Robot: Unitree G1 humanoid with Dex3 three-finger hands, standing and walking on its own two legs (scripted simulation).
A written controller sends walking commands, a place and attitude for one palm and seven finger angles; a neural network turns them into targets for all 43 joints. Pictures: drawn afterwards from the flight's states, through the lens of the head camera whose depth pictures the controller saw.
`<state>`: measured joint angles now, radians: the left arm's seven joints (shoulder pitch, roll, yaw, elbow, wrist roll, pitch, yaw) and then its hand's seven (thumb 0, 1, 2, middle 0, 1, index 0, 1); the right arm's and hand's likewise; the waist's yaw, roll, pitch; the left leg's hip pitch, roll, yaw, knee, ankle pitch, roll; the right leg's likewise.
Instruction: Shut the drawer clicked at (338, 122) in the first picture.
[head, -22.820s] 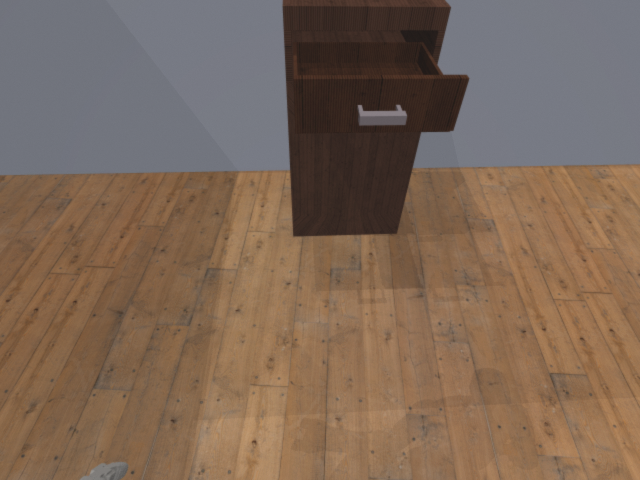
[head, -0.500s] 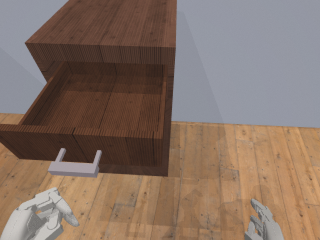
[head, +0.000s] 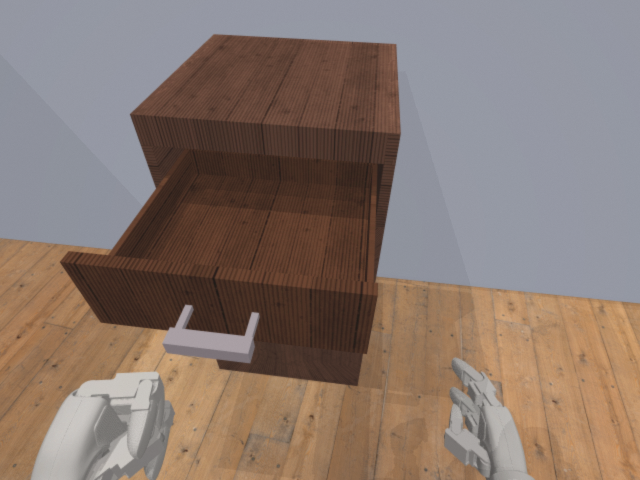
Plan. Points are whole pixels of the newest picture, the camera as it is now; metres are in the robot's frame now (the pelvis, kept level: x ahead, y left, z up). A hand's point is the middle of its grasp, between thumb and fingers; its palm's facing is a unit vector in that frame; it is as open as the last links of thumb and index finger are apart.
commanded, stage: raise the hand and make a fist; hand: left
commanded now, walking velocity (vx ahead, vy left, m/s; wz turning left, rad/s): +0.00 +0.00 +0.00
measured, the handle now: (215, 330) +0.29 +0.18 +0.03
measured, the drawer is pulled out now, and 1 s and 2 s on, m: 0.29 0.29 0.29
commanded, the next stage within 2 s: bring the fist close to the handle in 0.42 s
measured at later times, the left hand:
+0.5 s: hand (190, 435) +0.13 +0.14 +0.13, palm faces +0.03 -0.99 -0.11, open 3.3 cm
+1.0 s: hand (200, 426) +0.16 +0.15 +0.08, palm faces +0.05 -0.99 -0.10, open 3.3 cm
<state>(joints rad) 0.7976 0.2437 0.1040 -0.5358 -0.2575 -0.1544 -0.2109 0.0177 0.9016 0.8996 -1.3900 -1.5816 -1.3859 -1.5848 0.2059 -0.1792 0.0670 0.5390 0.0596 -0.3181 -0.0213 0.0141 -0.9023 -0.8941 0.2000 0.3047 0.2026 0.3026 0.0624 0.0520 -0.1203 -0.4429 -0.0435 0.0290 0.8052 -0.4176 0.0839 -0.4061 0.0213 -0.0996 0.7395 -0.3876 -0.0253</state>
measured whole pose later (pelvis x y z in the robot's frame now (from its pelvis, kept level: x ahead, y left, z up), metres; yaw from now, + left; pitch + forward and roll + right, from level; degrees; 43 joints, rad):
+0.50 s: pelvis +0.00 -0.03 +0.00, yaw +0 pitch +3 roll -1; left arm 0.83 0.24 0.11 -0.56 -0.25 -0.18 -0.19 0.02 0.90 0.90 -1.40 -1.60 -1.40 -1.60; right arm 0.25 -0.22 0.03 0.58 0.07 -0.33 -0.03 0.02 -0.90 -0.89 0.20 0.30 0.20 0.30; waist 0.05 0.06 -0.11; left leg -0.43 -0.03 0.02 0.78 -0.41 0.05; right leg -0.40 0.04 -0.11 0.73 -0.39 -0.06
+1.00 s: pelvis +0.00 -0.07 +0.00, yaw +1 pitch +6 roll +0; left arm 0.61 0.26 0.24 -0.15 -0.34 -0.31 -0.34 0.02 0.90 0.90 -1.40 -1.60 -1.40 -1.60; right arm 0.21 -0.25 0.01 0.64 0.06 -0.35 -0.06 0.01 -0.91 -0.89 0.20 0.30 0.20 0.30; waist 0.03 0.05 -0.09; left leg -0.49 0.01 -0.02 0.79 -0.40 0.00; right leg -0.46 0.07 -0.14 0.73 -0.39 -0.10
